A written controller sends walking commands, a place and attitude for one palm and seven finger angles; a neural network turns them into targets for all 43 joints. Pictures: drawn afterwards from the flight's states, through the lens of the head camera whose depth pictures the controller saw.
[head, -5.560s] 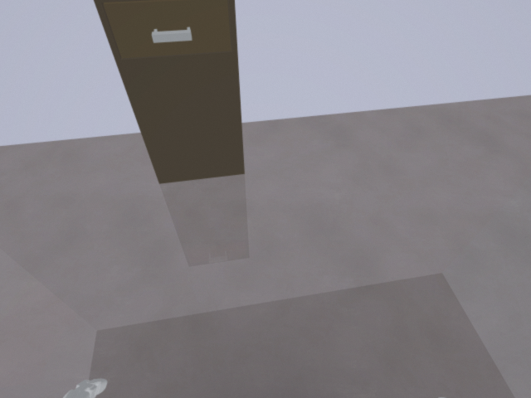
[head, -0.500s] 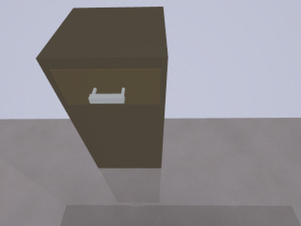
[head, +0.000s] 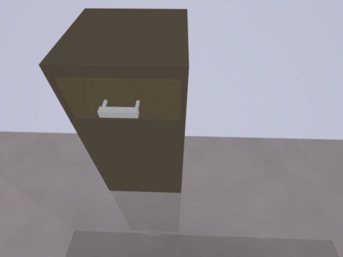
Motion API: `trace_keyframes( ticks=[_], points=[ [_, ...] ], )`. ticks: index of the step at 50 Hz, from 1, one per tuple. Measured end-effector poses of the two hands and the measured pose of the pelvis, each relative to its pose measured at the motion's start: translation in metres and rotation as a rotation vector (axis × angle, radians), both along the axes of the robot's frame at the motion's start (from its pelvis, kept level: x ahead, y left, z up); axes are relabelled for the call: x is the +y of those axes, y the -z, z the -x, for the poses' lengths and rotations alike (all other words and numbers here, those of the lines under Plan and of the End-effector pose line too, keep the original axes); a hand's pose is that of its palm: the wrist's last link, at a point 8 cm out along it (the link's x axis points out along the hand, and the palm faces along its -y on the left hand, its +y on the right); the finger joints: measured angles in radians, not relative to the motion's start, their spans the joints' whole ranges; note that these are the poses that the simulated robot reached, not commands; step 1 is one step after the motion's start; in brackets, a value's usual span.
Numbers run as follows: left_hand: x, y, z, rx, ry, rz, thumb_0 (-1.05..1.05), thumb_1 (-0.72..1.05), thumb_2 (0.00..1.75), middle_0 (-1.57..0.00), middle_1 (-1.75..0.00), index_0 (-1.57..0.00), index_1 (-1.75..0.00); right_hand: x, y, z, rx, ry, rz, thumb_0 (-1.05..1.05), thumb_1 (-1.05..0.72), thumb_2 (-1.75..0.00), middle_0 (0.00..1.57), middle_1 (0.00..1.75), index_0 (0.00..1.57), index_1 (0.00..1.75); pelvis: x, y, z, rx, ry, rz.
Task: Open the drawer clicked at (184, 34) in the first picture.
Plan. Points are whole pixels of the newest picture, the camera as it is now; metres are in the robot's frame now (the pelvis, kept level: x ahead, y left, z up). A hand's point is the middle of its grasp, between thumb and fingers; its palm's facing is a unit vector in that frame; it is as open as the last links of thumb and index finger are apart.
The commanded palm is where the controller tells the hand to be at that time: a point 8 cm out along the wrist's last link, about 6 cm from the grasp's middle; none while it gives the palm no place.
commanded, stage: look again from close up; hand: left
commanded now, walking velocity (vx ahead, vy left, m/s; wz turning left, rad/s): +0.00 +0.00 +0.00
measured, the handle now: (120, 107) +0.56 +0.22 -0.01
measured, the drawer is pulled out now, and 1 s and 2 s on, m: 0.00 0.00 0.00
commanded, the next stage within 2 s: shuffle to correct the standing spot in 0.48 s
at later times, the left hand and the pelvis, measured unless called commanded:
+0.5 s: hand out of the picture +0.00 +0.23 -0.18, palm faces -0.01 -0.98 -0.21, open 7.3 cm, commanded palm none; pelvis -0.01 +0.05 +0.00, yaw -1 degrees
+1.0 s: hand out of the picture +0.03 +0.17 -0.18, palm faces +0.00 -0.98 -0.17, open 7.3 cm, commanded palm none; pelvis +0.04 +0.01 -0.01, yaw -2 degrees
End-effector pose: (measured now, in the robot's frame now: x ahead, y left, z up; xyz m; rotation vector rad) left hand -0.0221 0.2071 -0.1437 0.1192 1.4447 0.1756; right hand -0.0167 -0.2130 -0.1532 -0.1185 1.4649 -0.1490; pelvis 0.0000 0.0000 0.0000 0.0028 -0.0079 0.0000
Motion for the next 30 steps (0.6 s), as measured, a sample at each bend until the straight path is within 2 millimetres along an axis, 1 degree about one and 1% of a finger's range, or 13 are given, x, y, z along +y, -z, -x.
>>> trace_keyframes(
  ticks=[3, 5, 8, 11, 15, 21, 25, 30],
  points=[
    [0.003, 0.0, 0.003, -0.019, 0.023, -0.002, 0.0, 0.91, 0.9, -0.2, -0.3, -0.21, -0.3, 0.0, -0.001, -0.012, -0.051, 0.004, 0.013, 0.0, -0.91, -0.9, 0.19, 0.3, 0.19, 0.3, 0.007, 0.001, 0.005, 0.011, 0.012, 0.01],
    [0.008, 0.002, 0.003, -0.027, 0.035, 0.003, 0.0, 0.91, 0.9, -0.2, -0.3, -0.21, -0.3, 0.001, -0.002, -0.02, -0.098, 0.006, 0.025, 0.0, -0.92, -0.9, 0.19, 0.3, 0.19, 0.3, 0.013, 0.003, 0.006, 0.009, 0.014, 0.017],
    [0.021, 0.009, 0.001, -0.041, 0.039, 0.007, 0.0, 0.91, 0.9, -0.2, -0.3, -0.21, -0.3, 0.008, -0.001, -0.029, -0.158, -0.002, 0.041, 0.0, -0.93, -0.9, 0.19, 0.3, 0.19, 0.3, 0.023, 0.009, 0.007, -0.002, 0.007, 0.028],
    [0.034, 0.01, -0.006, -0.062, 0.037, 0.003, 0.0, 0.91, 0.9, -0.2, -0.3, -0.21, -0.3, 0.016, -0.004, -0.032, -0.179, -0.022, 0.049, 0.01, -0.94, -0.9, 0.19, 0.3, 0.19, 0.3, 0.031, 0.008, 0.008, -0.013, 0.011, 0.017],
    [0.051, 0.007, -0.014, -0.091, 0.048, -0.008, 0.0, 0.91, 0.9, -0.2, -0.3, -0.2, -0.3, 0.026, -0.005, -0.028, -0.175, -0.037, 0.045, 0.01, -0.94, -0.9, 0.2, 0.3, 0.19, 0.3, 0.04, 0.007, 0.009, -0.013, 0.015, 0.011],
    [0.068, 0.002, -0.02, -0.085, 0.071, -0.025, 0.0, 0.91, 0.9, -0.2, -0.3, -0.2, -0.3, 0.038, -0.005, -0.014, -0.132, -0.036, 0.029, 0.0, -0.94, -0.9, 0.2, 0.3, 0.2, 0.3, 0.049, 0.005, 0.009, 0.0, 0.023, 0.001],
    [0.073, 0.001, -0.02, -0.063, 0.075, -0.029, 0.0, 0.91, 0.9, -0.19, -0.3, -0.2, -0.3, 0.045, -0.004, -0.003, -0.092, -0.028, 0.015, 0.0, -0.93, -0.9, 0.2, 0.3, 0.2, 0.3, 0.051, 0.004, 0.006, 0.007, 0.025, -0.002],
    [0.071, 0.002, -0.02, -0.038, 0.073, -0.024, 0.0, 0.91, 0.9, -0.19, -0.3, -0.2, -0.3, 0.051, -0.002, 0.004, -0.05, -0.017, 0.002, 0.0, -0.92, -0.9, 0.2, 0.3, 0.2, 0.3, 0.052, 0.004, 0.001, 0.008, 0.028, -0.004]
  ],
)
